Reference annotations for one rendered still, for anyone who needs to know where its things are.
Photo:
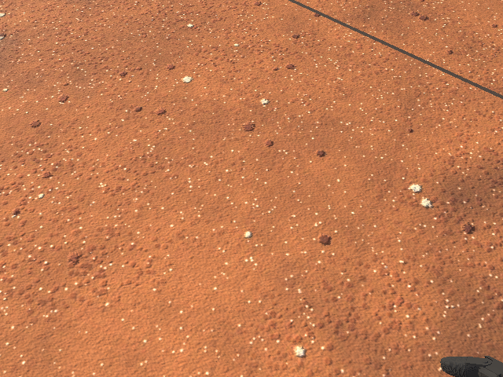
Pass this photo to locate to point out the right robot hand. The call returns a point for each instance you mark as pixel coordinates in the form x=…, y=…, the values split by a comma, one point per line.
x=472, y=366

